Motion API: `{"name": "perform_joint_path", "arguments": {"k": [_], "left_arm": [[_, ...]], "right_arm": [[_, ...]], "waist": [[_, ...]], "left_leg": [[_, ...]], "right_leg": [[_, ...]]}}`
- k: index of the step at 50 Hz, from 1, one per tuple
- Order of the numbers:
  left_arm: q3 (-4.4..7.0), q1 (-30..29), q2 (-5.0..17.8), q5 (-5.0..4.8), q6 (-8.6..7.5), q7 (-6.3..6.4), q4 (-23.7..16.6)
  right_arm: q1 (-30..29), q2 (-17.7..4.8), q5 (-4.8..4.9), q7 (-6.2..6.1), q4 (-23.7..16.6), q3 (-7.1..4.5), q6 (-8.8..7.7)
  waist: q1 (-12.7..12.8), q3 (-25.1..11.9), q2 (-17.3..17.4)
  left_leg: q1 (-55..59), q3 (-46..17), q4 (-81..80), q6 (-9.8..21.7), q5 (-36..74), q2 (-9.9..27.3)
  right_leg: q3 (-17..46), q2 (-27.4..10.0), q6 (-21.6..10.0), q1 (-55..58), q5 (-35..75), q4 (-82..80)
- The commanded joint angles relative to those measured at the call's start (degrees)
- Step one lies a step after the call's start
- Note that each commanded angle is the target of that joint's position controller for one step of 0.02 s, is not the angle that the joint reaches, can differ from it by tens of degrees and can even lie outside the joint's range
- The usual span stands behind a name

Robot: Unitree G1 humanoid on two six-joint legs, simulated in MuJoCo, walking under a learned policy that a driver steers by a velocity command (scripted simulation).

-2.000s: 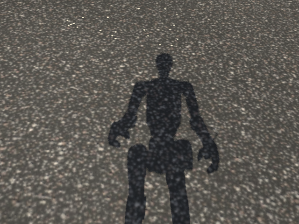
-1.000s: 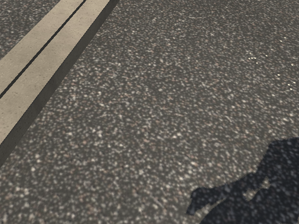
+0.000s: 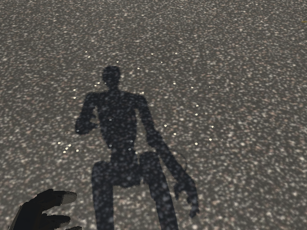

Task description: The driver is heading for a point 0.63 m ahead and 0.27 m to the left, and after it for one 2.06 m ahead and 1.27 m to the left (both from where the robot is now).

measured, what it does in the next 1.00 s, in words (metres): walks ahead, turning left: right foot, then left foot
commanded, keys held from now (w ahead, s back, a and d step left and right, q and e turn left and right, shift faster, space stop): w+q+shift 0.56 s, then q+shift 0.44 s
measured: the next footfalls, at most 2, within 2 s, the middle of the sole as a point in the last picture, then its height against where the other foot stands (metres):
right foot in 0.12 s outside the picture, level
left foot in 0.56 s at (118, 185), level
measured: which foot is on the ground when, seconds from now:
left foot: down 0.00-0.14, up 0.16-0.54, down 0.56-0.96, up 0.98-1.00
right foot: up 0.00-0.10, down 0.12-0.56, up 0.58-0.94, down 0.96-1.00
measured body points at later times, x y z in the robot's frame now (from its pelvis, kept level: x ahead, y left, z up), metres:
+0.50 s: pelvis +0.47 +0.02 -0.02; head +0.50 +0.03 +0.43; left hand +0.33 +0.27 -0.15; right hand +0.76 -0.14 -0.09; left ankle +0.65 +0.16 -0.69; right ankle +0.28 -0.12 -0.73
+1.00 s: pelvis +0.82 +0.14 -0.03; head +0.85 +0.17 +0.42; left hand +0.80 +0.47 -0.10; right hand +1.09 -0.04 -0.14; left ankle +0.68 +0.12 -0.70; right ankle +1.01 +0.17 -0.74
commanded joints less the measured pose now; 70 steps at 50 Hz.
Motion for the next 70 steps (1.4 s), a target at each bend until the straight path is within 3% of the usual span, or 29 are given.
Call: {"name": "perform_joint_path", "arguments": {"k": [1, 4, 6, 7, 8, 9, 11, 18, 21, 24, 26, 28, 29, 30, 31, 33, 35, 39, 44, 47, 49, 50, 52, 55, 64, 66, 67, 68, 70], "left_arm": [[-1.27, -4.38, 0.22, -0.25, -1.33, -1.17, -4.55], [-0.06, 0.51, 3.27, 0.01, -1.92, 0.73, -2.51], [2.44, 21.35, 7.88, 0.97, -2.47, 2.97, 3.88], [3.92, 29.28, 13.34, 2.21, -2.82, 4.41, 5.33], [4.47, 28.02, 15.9, 2.12, -2.69, 4.73, 4.0], [4.23, 23.53, 12.08, 1.17, -2.41, 4.67, 4.34], [2.7, 17.65, 4.6, 0.37, -3.43, 4.33, 5.74], [1.62, 18.76, -1.07, -1.73, -6.45, 4.14, 11.44], [2.01, 18.14, 1.18, -1.66, -6.72, 4.83, 12.2], [2.75, 22.22, 5.9, -1.69, -6.1, 6.0, 13.16], [3.87, 20.37, 9.92, -1.03, -4.18, 7.12, 12.05], [4.57, 15.69, 11.3, -0.26, -2.26, 6.73, 10.29], [3.3, 13.21, 4.32, -0.36, -2.76, 5.32, 9.81], [1.94, 21.28, 2.08, -1.86, -3.95, 5.14, 2.45], [1.38, 17.44, 4.25, -1.08, -5.4, 5.61, 1.8], [1.03, 14.17, 4.15, -0.69, -5.75, 5.68, 1.79], [0.91, 14.65, 4.07, 0.85, -2.63, 5.83, 2.25], [-0.36, 9.61, 0.89, -0.27, -0.54, 5.76, -0.99], [-1.28, 3.19, 0.84, -1.45, -0.6, 5.93, -2.86], [-0.04, 13.16, 4.58, -0.9, -2.49, 6.88, 0.19], [0.72, 20.34, 9.71, -0.53, -2.5, 7.35, -0.66], [1.62, 18.74, 8.92, -1.57, -1.41, 7.19, -0.78], [0.33, 9.42, 2.05, -1.58, 0.24, 8.48, -3.27], [0.93, 7.93, 3.44, -0.58, 1.19, 8.05, -1.45], [2.96, 12.2, 6.59, -0.57, 2.15, 5.16, 1.94], [2.34, 14.83, 4.34, -1.5, 3.26, 4.1, 3.46], [0.7, 18.16, -2.03, -1.4, 3.19, 2.75, 3.01], [1.05, 17.28, -1.24, -1.91, 4.11, 3.46, 2.11], [3.44, 16.08, 4.25, -3.12, 4.82, 2.9, 3.52]], "right_arm": [[-6.74, -6.92, 1.12, 0.6, -4.51, -0.52, -1.53], [-4.13, -12.25, 0.75, 0.49, -2.85, -1.5, -1.12], [-5.13, -12.98, 0.92, -0.04, -2.79, -1.62, -0.38], [-3.7, -5.29, 0.04, 0.2, -4.58, -0.15, -0.26], [0.61, -0.6, 2.93, 0.38, -7.62, 0.58, -0.23], [-4.6, -4.62, 2.48, 0.05, -7.76, -0.42, 0.37], [-9.76, -2.82, 1.43, 0.71, -7.53, -0.06, 1.08], [-20.76, 1.73, -0.15, 3.34, -12.13, 0.77, 5.29], [-26.74, 0.6, 0.19, 4.56, -14.44, 1.41, 5.01], [-27.89, -0.98, 0.27, 4.96, -14.58, 1.49, 4.78], [-16.51, -4.52, 0.54, 4.23, -11.55, 0.29, 4.89], [4.61, -9.85, 0.64, 2.14, -5.09, -2.83, 5.01], [-0.44, -12.12, 2.14, 0.7, -5.04, -4.23, 5.75], [-5.63, -20.33, -0.81, 0.78, -8.28, -5.46, 6.25], [-6.83, -18.03, -0.13, 0.28, -10.97, -5.72, 6.07], [-10.76, -11.25, 0.64, -0.66, -9.22, -3.9, 5.2], [-13.62, -8.91, 1.43, -0.79, -10.07, -2.81, 3.88], [-13.86, -10.54, 1.07, -0.26, -10.01, -3.38, 3.31], [-11.44, -9.13, 1.39, -0.88, -10.3, -3.97, 6.13], [-15.83, -9.75, 1.1, -1.3, -12.93, -4.31, 6.03], [-6.42, -1.94, 2.07, -1.99, -15.26, -2.55, 5.63], [0.39, -5.16, 0.15, -1.89, -14.69, -2.81, 6.09], [-11.01, -8.64, -1.39, -0.64, -14.94, -3.5, 8.07], [-14.28, -6.69, 0.36, 1.23, -17.07, -2.92, 10.6], [-17.11, -2.66, 0.58, 1.77, -19.34, -0.02, 10.45], [-13.44, -1.71, -0.12, 1.54, -17.0, 0.96, 9.36], [-13.02, -3.67, -1.16, 1.04, -17.28, 1.42, 8.77], [-19.88, -9.21, -1.19, -0.09, -19.46, 0.16, 8.57], [-26.05, -6.88, -1.69, -1.33, -19.12, 0.55, 7.68]], "waist": [[5.46, 8.85, 4.61], [8.34, 2.44, 6.55], [18.86, -9.01, 7.42], [18.31, -17.21, -3.33], [13.42, -26.03, -14.2], [12.39, -17.57, -7.11], [8.77, -2.88, -0.92], [3.35, 6.71, -1.92], [2.81, 8.41, 0.76], [2.12, 5.98, 0.28], [-4.48, -1.12, -3.19], [-13.59, -9.69, -0.62], [-9.06, -2.44, 13.79], [0.73, -12.21, 22.2], [-2.14, -15.51, 7.71], [4.58, 0.27, -4.03], [7.57, 3.15, -5.6], [7.42, -1.05, -1.57], [2.24, -4.25, 5.27], [7.71, -5.14, 6.25], [5.07, -15.98, -8.06], [2.27, -23.55, -10.17], [4.15, -12.65, -2.51], [3.27, -3.77, -5.44], [3.41, -4.84, -7.41], [2.08, -2.69, -2.39], [3.53, -4.11, 12.04], [4.01, 1.02, 18.63], [6.27, 5.33, 15.08]], "left_leg": [[-18.5, -8.42, -17.31, 10.03, 21.88, 12.12], [-6.7, -6.61, -3.05, 9.37, 54.71, 13.17], [-16.05, -5.57, 26.75, 7.69, 49.81, 9.77], [-27.66, -6.36, 49.39, 8.08, 11.77, 4.54], [-39.15, -11.62, 65.7, 8.07, -8.12, -0.72], [-44.83, -12.48, 68.66, 8.57, -1.66, 2.11], [-44.69, -11.21, 62.71, 7.71, 4.9, 6.32], [-46.63, -7.15, 52.3, 6.09, 14.76, 8.95], [-40.45, -1.72, 36.69, 8.2, 23.22, 6.49], [-31.13, 5.07, 28.34, 11.01, 24.18, -0.15], [-19.12, 5.41, 28.2, 12.77, 17.73, -4.21], [5.38, -1.45, 24.41, 16.27, 9.27, -5.24], [8.66, -11.06, 19.98, 17.69, 13.46, -0.36], [24.58, -44.22, 13.71, 31.41, 23.02, 13.92], [23.75, -53.2, 4.51, 31.73, 19.08, 17.3], [1.09, -42.26, 2.6, 25.96, 30.41, 13.47], [-12.44, -32.22, 3.17, 23.05, 47.99, 9.33], [-20.06, -21.68, 7.39, 16.99, 62.39, -0.55], [-17.26, -24.57, 15.1, 7.67, 46.6, -5.7], [-16.65, -28.82, 28.87, 4.56, 36.97, -6.23], [-30.6, -15.58, 57.63, 2.36, -27.69, -14.37], [-33.33, -14.27, 65.39, 1.73, -24.36, -9.0], [-35.71, -11.23, 64.97, 0.57, -10.41, -3.68], [-30.58, -9.27, 59.15, -1.06, -5.69, -1.52], [-13.59, -4.96, 25.76, 3.55, -6.2, -2.8], [-2.16, -7.64, 7.66, 5.49, 2.68, -1.57], [0.76, -26.26, -3.15, 7.34, -5.19, 14.63], [-18.93, -31.07, -5.32, 12.58, -4.45, 23.02], [-23.14, -18.82, -2.49, 12.25, 5.17, 16.44]], "right_leg": [[-7.04, -0.3, -0.06, 16.29, 7.77, -12.9], [-7.74, 3.84, -0.76, 25.58, -0.8, -17.72], [-4.37, 2.51, -0.9, 51.94, -4.64, -20.65], [12.65, -13.16, -0.41, 64.06, -24.55, -22.03], [41.24, -25.16, -2.74, 67.67, -38.44, -35.56], [38.98, -22.75, -2.87, 60.54, -37.43, -39.74], [20.48, -17.6, -2.55, 45.17, -18.52, -39.67], [-9.2, -10.59, 0.87, 35.53, 11.0, -47.5], [-18.05, -7.82, 2.75, 35.36, 19.02, -50.01], [-20.71, -8.97, 4.65, 43.03, 51.8, -43.41], [-19.89, -11.05, 5.17, 46.31, 69.56, -27.03], [-17.59, -10.13, 3.68, 35.01, 55.14, 7.07], [-16.2, 2.73, 5.32, 18.05, -8.81, 31.01], [-6.1, 7.33, 8.53, -4.17, -24.07, 48.57], [1.75, 4.11, 7.51, -7.7, -19.58, 46.06], [1.84, -0.82, 7.56, -1.7, -16.13, 31.26], [0.99, -3.08, 9.37, 6.82, -16.61, 23.57], [-3.18, -0.66, 9.86, 16.42, -7.05, 1.14], [-3.47, 5.84, 7.86, 23.92, 6.91, -18.53], [0.32, 5.15, 5.91, 34.65, 12.87, -30.98], [24.31, -26.1, -2.99, 55.11, 57.91, -24.95], [33.71, -30.53, -9.78, 55.87, 52.46, -25.14], [23.14, -20.69, -8.4, 41.21, 11.05, -33.74], [6.18, -13.11, -4.65, 28.42, 7.71, -38.22], [-1.35, -13.22, -4.44, 22.36, 0.5, -37.07], [-3.21, -9.99, 1.06, 14.73, -5.17, -34.16], [-7.98, -4.22, 5.79, 11.38, -18.49, -22.92], [-5.54, 0.73, 7.31, 15.46, -24.27, -18.33], [-2.22, 3.07, 6.61, 18.51, -18.59, -4.07]]}}
Velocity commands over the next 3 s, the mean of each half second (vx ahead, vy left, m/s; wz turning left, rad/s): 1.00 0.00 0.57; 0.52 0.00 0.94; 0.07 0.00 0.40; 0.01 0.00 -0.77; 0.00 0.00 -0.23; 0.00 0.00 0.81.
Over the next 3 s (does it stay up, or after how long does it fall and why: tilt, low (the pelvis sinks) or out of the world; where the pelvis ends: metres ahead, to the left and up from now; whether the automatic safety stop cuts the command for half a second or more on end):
stays up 0.88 0.14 0.00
